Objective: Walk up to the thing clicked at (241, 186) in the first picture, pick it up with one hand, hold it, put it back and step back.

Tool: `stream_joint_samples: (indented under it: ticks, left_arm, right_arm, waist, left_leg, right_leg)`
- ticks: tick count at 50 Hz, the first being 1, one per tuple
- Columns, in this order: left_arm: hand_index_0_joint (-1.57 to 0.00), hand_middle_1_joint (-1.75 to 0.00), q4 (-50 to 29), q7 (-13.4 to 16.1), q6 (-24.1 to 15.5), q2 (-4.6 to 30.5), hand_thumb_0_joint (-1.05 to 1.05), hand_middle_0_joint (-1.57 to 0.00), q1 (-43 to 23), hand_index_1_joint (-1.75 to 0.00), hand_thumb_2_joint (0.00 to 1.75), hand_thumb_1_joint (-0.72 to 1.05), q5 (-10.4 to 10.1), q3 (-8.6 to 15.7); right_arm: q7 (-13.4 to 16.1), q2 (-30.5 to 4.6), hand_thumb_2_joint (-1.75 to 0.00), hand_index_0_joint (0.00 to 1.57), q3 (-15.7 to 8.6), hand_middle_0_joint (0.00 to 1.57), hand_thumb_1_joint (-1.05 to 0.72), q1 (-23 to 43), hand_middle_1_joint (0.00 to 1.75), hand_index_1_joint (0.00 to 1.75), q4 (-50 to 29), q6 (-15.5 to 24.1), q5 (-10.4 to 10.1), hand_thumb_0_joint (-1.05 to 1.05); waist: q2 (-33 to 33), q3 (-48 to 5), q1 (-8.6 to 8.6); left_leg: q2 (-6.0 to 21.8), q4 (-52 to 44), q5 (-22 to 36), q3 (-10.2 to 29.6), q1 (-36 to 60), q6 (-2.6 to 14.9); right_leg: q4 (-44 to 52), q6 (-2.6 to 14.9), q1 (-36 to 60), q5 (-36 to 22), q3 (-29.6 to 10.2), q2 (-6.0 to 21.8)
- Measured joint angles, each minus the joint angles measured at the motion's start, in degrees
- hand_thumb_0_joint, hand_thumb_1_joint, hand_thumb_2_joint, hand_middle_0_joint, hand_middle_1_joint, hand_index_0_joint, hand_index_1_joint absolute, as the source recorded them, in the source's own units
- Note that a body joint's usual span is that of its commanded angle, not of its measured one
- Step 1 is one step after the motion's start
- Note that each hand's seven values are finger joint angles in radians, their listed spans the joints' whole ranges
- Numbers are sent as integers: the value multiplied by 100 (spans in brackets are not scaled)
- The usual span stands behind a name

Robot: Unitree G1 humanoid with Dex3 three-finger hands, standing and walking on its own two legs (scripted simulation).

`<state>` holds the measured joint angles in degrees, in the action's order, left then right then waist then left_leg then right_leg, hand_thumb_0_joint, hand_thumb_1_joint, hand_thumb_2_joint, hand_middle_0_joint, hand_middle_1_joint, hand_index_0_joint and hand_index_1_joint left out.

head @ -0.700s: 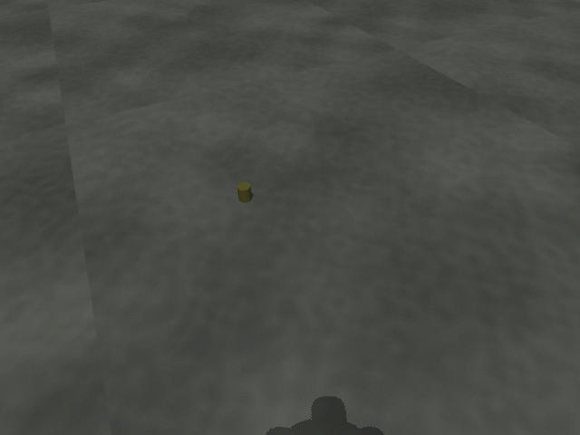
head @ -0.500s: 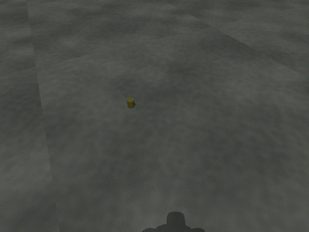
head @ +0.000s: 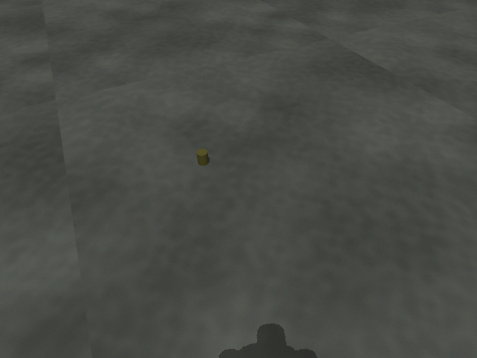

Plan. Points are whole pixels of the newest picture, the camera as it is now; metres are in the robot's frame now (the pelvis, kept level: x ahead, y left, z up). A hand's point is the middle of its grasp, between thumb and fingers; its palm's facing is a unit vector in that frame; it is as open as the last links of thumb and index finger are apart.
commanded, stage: stand
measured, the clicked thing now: (202, 157) +1.42 +0.23 -0.74
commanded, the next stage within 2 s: walk up in 0.42 s
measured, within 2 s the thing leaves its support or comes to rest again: neither
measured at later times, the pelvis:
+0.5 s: pelvis +0.00 -0.01 +0.00, yaw +4 degrees
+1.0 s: pelvis -0.02 -0.02 -0.03, yaw +24 degrees
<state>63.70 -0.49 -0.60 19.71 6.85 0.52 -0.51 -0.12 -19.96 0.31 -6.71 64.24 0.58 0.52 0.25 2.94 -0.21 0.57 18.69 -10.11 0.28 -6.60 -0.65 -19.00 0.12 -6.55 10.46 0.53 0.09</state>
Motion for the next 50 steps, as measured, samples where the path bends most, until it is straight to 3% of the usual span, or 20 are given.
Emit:
stream_joint_samples:
  ticks: [21,25,28,29,31,33,35,39,45,50]
  left_arm:
    - [-20,-30,-24,11,-9,28,1,-20,-21,-30,90,90,-8,12]
    - [-20,-30,-421,-48,168,178,1,-21,-211,-30,90,90,-16,190]
    - [-20,-30,-822,-25,152,302,1,-20,-333,-30,90,90,3,304]
    - [-20,-30,-939,-23,127,313,1,-20,-331,-30,90,90,15,327]
    - [-20,-30,-1117,-21,66,312,1,-20,-254,-30,90,90,57,358]
    - [-20,-30,-1205,-36,107,298,1,-20,-183,-30,90,90,120,369]
    - [-20,-30,-1315,-61,201,273,1,-20,-102,-30,90,90,149,383]
    - [-20,-30,-1498,-65,204,176,1,-20,41,-30,90,90,177,373]
    - [-21,-30,-1821,-150,142,213,1,-21,269,-30,90,90,203,404]
    - [-21,-30,-1949,-212,237,440,1,-21,497,-30,90,90,136,459]
  right_arm:
    - [0,8,-90,20,5,20,-90,1,30,30,-31,-5,-3,1]
    - [-42,17,-90,20,-152,20,-90,-274,30,30,-507,-32,17,1]
    - [-39,-24,-90,21,-274,20,-90,-462,30,30,-774,-96,38,1]
    - [-26,-68,-90,21,-310,21,-90,-498,30,30,-827,-134,45,1]
    - [19,-185,-90,21,-376,21,-90,-481,30,30,-900,-232,39,1]
    - [85,-242,-90,21,-440,20,-90,-444,30,30,-1014,-327,73,1]
    - [76,-291,-90,20,-470,20,-90,-481,30,30,-1249,-377,116,1]
    - [-65,-465,-90,20,-518,20,-90,-521,30,30,-1630,-356,131,1]
    - [-158,-445,-90,20,-468,20,-90,-634,30,30,-1714,-320,83,1]
    - [-101,-284,-90,20,-410,20,-90,-678,30,30,-1773,-116,72,1]
  waist:
    - [5,-18,-6]
    - [-137,137,-133]
    - [-175,320,-188]
    - [-136,358,-165]
    - [-35,445,-101]
    - [-24,528,-79]
    - [-95,564,-44]
    - [-35,563,-23]
    - [-80,464,112]
    - [-334,395,221]
  left_leg:
    - [3,-22,-22,9,63,-1]
    - [-154,387,-86,348,-384,9]
    - [-241,626,-70,698,-718,-57]
    - [-237,729,-88,786,-827,-94]
    - [-221,1202,-192,815,-1098,-31]
    - [-261,2241,-1007,523,-1497,31]
    - [-304,3211,-1422,223,-1825,6]
    - [-132,4112,-1302,114,-2100,3]
    - [206,3137,-1303,69,-1675,-26]
    - [83,1886,-819,-205,-1037,78]
  right_leg:
    - [45,0,77,13,9,-3]
    - [-609,8,-338,344,157,62]
    - [-1117,29,-602,984,-22,-119]
    - [-1103,90,-633,929,-12,-168]
    - [-1051,244,-668,435,113,-207]
    - [-1114,320,-651,567,234,-136]
    - [-1069,338,-594,597,319,23]
    - [-954,324,-518,561,574,165]
    - [-1315,291,-487,873,1060,336]
    - [-2158,152,-685,1406,1330,622]
